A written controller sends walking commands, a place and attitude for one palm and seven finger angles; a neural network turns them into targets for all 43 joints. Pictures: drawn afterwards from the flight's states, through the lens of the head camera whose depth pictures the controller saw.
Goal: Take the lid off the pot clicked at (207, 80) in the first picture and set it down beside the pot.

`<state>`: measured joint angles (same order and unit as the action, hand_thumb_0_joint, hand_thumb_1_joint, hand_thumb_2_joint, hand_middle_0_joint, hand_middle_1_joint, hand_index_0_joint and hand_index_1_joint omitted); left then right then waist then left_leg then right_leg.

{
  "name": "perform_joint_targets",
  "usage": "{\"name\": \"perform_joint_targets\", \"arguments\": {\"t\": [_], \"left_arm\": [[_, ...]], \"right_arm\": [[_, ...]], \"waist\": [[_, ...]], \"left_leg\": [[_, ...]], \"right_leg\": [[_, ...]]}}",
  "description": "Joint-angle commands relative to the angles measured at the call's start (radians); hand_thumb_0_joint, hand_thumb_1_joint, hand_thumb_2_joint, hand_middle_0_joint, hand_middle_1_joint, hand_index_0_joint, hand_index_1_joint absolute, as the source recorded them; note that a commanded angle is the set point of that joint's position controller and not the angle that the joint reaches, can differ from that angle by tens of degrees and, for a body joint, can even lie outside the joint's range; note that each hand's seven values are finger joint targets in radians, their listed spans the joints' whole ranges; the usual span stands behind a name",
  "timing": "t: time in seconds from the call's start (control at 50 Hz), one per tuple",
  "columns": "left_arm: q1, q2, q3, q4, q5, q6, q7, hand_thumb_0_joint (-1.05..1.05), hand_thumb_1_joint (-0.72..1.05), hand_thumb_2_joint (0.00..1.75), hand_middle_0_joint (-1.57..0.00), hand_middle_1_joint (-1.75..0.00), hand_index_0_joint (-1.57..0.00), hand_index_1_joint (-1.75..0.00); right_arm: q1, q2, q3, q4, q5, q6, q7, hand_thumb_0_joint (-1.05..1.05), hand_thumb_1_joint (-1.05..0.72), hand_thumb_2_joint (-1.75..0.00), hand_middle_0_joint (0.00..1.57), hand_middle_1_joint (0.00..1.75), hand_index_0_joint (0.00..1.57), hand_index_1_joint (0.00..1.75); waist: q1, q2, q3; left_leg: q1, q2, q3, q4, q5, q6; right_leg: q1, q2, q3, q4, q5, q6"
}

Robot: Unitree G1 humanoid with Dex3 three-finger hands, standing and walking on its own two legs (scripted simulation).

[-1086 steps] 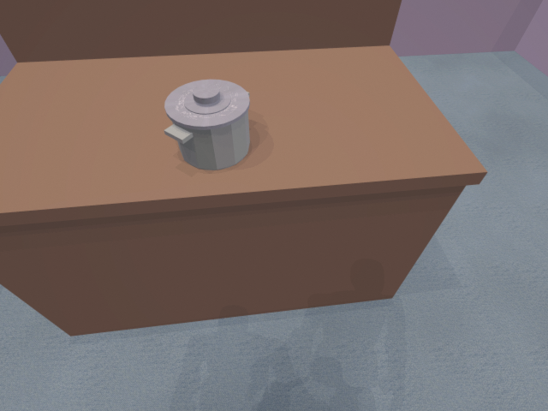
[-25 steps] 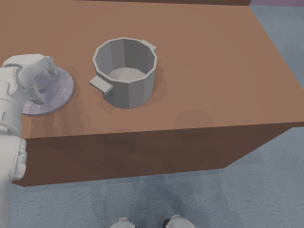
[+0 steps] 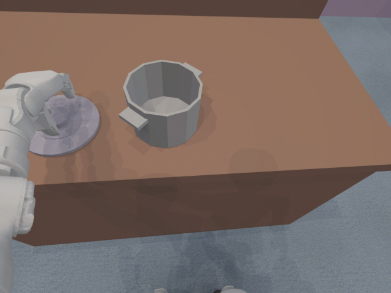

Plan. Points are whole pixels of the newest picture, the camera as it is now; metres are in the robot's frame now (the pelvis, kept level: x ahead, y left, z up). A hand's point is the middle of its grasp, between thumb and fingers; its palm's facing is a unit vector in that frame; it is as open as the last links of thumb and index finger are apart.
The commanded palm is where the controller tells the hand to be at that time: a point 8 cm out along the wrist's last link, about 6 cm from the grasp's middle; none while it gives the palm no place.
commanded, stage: raise the empty hand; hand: left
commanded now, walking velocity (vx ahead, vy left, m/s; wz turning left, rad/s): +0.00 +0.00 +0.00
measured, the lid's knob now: (56, 117) +0.50 +0.29 +0.02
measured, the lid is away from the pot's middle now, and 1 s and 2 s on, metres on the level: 0.24 0.24 0.24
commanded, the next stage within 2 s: draw the hand back to the body in 0.96 s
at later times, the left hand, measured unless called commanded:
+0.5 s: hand (35, 93) +0.48 +0.28 +0.12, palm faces -0.39 -0.08 -0.92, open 11.0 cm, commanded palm +0.49 +0.26 +0.18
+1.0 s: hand (21, 73) +0.48 +0.28 +0.16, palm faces -0.38 -0.08 -0.92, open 11.0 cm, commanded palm +0.49 +0.27 +0.22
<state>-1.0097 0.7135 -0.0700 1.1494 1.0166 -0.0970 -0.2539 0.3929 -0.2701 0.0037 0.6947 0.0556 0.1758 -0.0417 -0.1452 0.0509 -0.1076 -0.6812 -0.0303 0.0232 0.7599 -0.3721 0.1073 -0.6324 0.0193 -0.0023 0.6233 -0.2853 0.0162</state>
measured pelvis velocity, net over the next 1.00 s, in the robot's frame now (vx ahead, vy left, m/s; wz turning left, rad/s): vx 0.01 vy -0.01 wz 0.02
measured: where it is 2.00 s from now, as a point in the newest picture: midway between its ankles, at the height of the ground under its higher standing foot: outside the picture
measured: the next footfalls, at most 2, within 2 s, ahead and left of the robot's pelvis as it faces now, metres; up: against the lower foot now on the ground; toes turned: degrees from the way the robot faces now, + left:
none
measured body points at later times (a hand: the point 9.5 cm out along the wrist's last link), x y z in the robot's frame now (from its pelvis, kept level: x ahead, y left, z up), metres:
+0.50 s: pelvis +0.01 +0.00 +0.01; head +0.08 +0.01 +0.46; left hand +0.49 +0.28 +0.17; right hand +0.02 -0.28 -0.11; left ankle -0.01 +0.04 -0.71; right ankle +0.00 -0.16 -0.71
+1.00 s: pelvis +0.01 -0.01 +0.02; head +0.08 +0.00 +0.47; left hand +0.50 +0.28 +0.21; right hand +0.04 -0.28 -0.10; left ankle -0.01 +0.04 -0.71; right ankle +0.00 -0.16 -0.71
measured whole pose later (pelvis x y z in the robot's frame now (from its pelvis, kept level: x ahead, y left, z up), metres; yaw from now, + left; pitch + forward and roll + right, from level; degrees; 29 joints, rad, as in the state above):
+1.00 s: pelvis +0.01 -0.01 +0.02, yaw +1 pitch +12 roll -3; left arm -1.10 0.75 -0.11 1.09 0.97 -0.07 -0.41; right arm 0.35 -0.28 0.01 0.69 0.07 0.17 -0.04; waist -0.11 0.05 -0.07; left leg -0.47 -0.05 0.02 0.57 -0.30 0.10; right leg -0.43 0.00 0.00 0.46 -0.23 0.03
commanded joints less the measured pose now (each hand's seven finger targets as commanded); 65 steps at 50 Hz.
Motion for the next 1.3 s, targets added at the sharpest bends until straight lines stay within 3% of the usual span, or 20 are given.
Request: {"name": "perform_joint_targets", "arguments": {"t": [0.0,0.06,0.1,0.16,0.32,0.38,0.44,0.48,0.6,0.66,0.72,0.82,0.88,0.92,0.98,1.02,1.06,1.12,1.2,1.28], "left_arm": [[-0.495,0.246,0.047,-0.207,-0.013,-0.003,0.014,0.0,-0.02,0.65,-0.35,-0.86,-0.35,-0.86],[-0.487,0.253,0.06,-0.228,-0.019,-0.014,0.004,0.0,-0.02,0.65,-0.35,-0.86,-0.35,-0.86],[-0.446,0.278,0.078,-0.172,-0.022,-0.008,0.005,0.0,-0.02,0.65,-0.35,-0.86,-0.35,-0.86],[-0.498,0.272,0.063,-0.245,-0.017,-0.011,0.003,0.0,-0.02,0.65,-0.35,-0.86,-0.35,-0.86],[-0.5,0.306,0.08,-0.218,-0.027,0.003,-0.017,0.0,-0.02,0.65,-0.35,-0.86,-0.35,-0.86],[-0.556,0.237,0.026,-0.284,-0.033,0.0,-0.036,0.0,-0.02,0.65,-0.35,-0.86,-0.35,-0.86],[-0.496,0.267,0.047,-0.18,-0.042,0.011,-0.044,0.0,-0.02,0.65,-0.35,-0.86,-0.35,-0.86],[-0.575,0.239,0.011,-0.241,-0.039,0.012,-0.054,0.0,-0.02,0.65,-0.35,-0.86,-0.35,-0.86],[-0.572,0.305,0.059,-0.227,-0.036,0.013,-0.069,0.0,-0.02,0.65,-0.35,-0.86,-0.35,-0.86],[-0.601,0.264,0.022,-0.266,-0.038,0.012,-0.081,0.0,-0.02,0.65,-0.35,-0.86,-0.35,-0.86],[-0.551,0.34,0.092,-0.251,-0.036,0.013,-0.083,0.0,-0.02,0.65,-0.35,-0.86,-0.35,-0.86],[-0.556,0.284,0.044,-0.258,-0.046,0.022,-0.104,0.0,-0.02,0.65,-0.35,-0.86,-0.35,-0.86],[-0.584,0.321,0.058,-0.269,-0.048,0.025,-0.113,0.0,-0.02,0.65,-0.35,-0.86,-0.35,-0.86],[-0.556,0.253,0.01,-0.211,-0.047,0.03,-0.12,0.0,-0.02,0.65,-0.35,-0.86,-0.35,-0.86],[-0.6,0.3,0.041,-0.29,-0.048,0.019,-0.12,0.0,-0.02,0.65,-0.35,-0.86,-0.35,-0.86],[-0.598,0.262,0.016,-0.258,-0.048,0.023,-0.121,0.0,-0.02,0.65,-0.35,-0.86,-0.35,-0.86],[-0.575,0.281,0.029,-0.226,-0.054,0.02,-0.121,0.0,-0.02,0.65,-0.35,-0.86,-0.35,-0.86],[-0.554,0.314,0.071,-0.334,-0.045,0.006,-0.109,0.0,-0.02,0.65,-0.35,-0.86,-0.35,-0.86],[-0.401,0.327,0.103,-0.302,-0.064,-0.005,-0.107,0.0,-0.02,0.65,-0.35,-0.86,-0.35,-0.86],[-0.402,0.404,0.178,-0.534,-0.077,-0.018,-0.096,0.0,-0.02,0.65,-0.35,-0.86,-0.35,-0.86]], "right_arm": [[0.126,-0.188,-0.065,-0.044,0.003,-0.01,-0.009,0.0,-0.9,-0.9,0.2,0.3,0.2,0.3],[0.123,-0.183,-0.069,-0.05,0.001,-0.015,-0.012,0.0,-0.9,-0.9,0.2,0.3,0.2,0.3],[0.118,-0.186,-0.064,-0.049,0.005,-0.011,-0.013,0.0,-0.9,-0.9,0.2,0.3,0.2,0.3],[0.1,-0.185,-0.065,-0.059,0.005,-0.016,-0.01,0.0,-0.9,-0.9,0.2,0.3,0.2,0.3],[0.085,-0.187,-0.06,-0.065,0.011,-0.018,-0.011,0.0,-0.9,-0.9,0.2,0.3,0.2,0.3],[0.084,-0.179,-0.067,-0.06,0.007,-0.022,-0.011,0.0,-0.9,-0.9,0.2,0.3,0.2,0.3],[0.073,-0.187,-0.055,-0.059,0.015,-0.023,-0.013,0.0,-0.9,-0.9,0.2,0.3,0.2,0.3],[0.066,-0.189,-0.058,-0.058,0.011,-0.025,-0.014,0.0,-0.9,-0.9,0.2,0.3,0.2,0.3],[0.07,-0.188,-0.057,-0.064,0.013,-0.035,-0.022,0.0,-0.9,-0.9,0.2,0.3,0.2,0.3],[0.059,-0.186,-0.059,-0.067,0.013,-0.037,-0.018,0.0,-0.9,-0.9,0.2,0.3,0.2,0.3],[0.06,-0.183,-0.058,-0.078,0.009,-0.033,-0.018,0.0,-0.9,-0.9,0.2,0.3,0.2,0.3],[0.04,-0.181,-0.06,-0.081,0.013,-0.026,-0.01,0.0,-0.9,-0.9,0.2,0.3,0.2,0.3],[0.035,-0.188,-0.057,-0.08,0.014,-0.021,-0.011,0.0,-0.9,-0.9,0.2,0.3,0.2,0.3],[0.035,-0.184,-0.057,-0.074,0.017,-0.024,-0.011,0.0,-0.9,-0.9,0.2,0.3,0.2,0.3],[0.03,-0.185,-0.058,-0.084,0.013,-0.019,-0.01,0.0,-0.9,-0.9,0.2,0.3,0.2,0.3],[0.035,-0.183,-0.061,-0.074,0.014,-0.02,-0.012,0.0,-0.9,-0.9,0.2,0.3,0.2,0.3],[0.036,-0.189,-0.056,-0.074,0.015,-0.021,-0.014,0.0,-0.9,-0.9,0.2,0.3,0.2,0.3],[0.012,-0.175,-0.06,-0.102,0.01,-0.018,-0.009,0.0,-0.9,-0.9,0.2,0.3,0.2,0.3],[-0.023,-0.174,-0.052,-0.13,0.016,-0.009,-0.002,0.0,-0.9,-0.9,0.2,0.3,0.2,0.3],[-0.056,-0.172,-0.061,-0.164,0.008,-0.011,0.008,0.0,-0.9,-0.9,0.2,0.3,0.2,0.3]], "waist": [[-0.005,0.124,-0.4],[0.0,0.135,-0.414],[0.0,0.057,-0.388],[0.012,0.125,-0.392],[0.014,0.082,-0.362],[0.002,0.118,-0.394],[0.008,0.045,-0.32],[0.001,0.073,-0.337],[0.012,0.057,-0.364],[0.01,0.108,-0.37],[0.025,0.077,-0.398],[0.02,0.063,-0.351],[0.02,0.059,-0.347],[0.011,0.045,-0.308],[0.02,0.077,-0.363],[0.011,0.049,-0.352],[0.015,0.034,-0.326],[0.036,0.074,-0.411],[0.051,0.02,-0.337],[0.071,0.109,-0.421]], "left_leg": [[0.504,0.047,-0.107,-0.086,0.581,-0.078],[0.547,0.046,-0.108,-0.085,0.665,-0.081],[0.492,0.041,-0.094,-0.099,0.588,-0.068],[0.521,0.043,-0.097,-0.12,0.599,-0.074],[0.515,0.037,-0.093,-0.149,0.551,-0.061],[0.602,0.044,-0.109,-0.145,0.643,-0.069],[0.505,0.033,-0.088,-0.166,0.52,-0.053],[0.53,0.034,-0.087,-0.176,0.516,-0.051],[0.545,0.031,-0.083,-0.184,0.561,-0.047],[0.585,0.034,-0.089,-0.183,0.627,-0.057],[0.579,0.028,-0.084,-0.185,0.652,-0.051],[0.581,0.031,-0.086,-0.201,0.653,-0.05],[0.567,0.026,-0.081,-0.211,0.625,-0.041],[0.56,0.028,-0.081,-0.215,0.584,-0.043],[0.591,0.026,-0.087,-0.215,0.62,-0.045],[0.593,0.029,-0.084,-0.211,0.608,-0.042],[0.557,0.025,-0.078,-0.218,0.584,-0.04],[0.609,0.026,-0.086,-0.216,0.658,-0.046],[0.544,0.026,-0.072,-0.231,0.615,-0.036],[0.645,0.034,-0.093,-0.234,0.736,-0.039]], "right_leg": [[-0.016,0.057,-0.068,-0.05,0.199,-0.069],[-0.002,0.056,-0.065,-0.063,0.234,-0.07],[0.04,0.056,-0.06,-0.07,0.232,-0.064],[0.048,0.047,-0.062,-0.08,0.231,-0.073],[0.103,0.045,-0.058,-0.111,0.235,-0.068],[0.083,0.044,-0.06,-0.118,0.253,-0.066],[0.113,0.041,-0.058,-0.127,0.233,-0.065],[0.114,0.037,-0.055,-0.135,0.237,-0.066],[0.17,0.035,-0.052,-0.145,0.282,-0.063],[0.157,0.031,-0.053,-0.151,0.295,-0.068],[0.218,0.034,-0.049,-0.156,0.332,-0.064],[0.216,0.034,-0.054,-0.174,0.33,-0.062],[0.237,0.031,-0.049,-0.18,0.339,-0.063],[0.199,0.034,-0.058,-0.183,0.295,-0.061],[0.224,0.031,-0.052,-0.179,0.315,-0.065],[0.205,0.034,-0.054,-0.182,0.305,-0.06],[0.209,0.029,-0.053,-0.181,0.304,-0.065],[0.26,0.027,-0.049,-0.176,0.339,-0.066],[0.294,0.022,-0.048,-0.184,0.342,-0.063],[0.337,0.018,-0.041,-0.191,0.38,-0.067]]}}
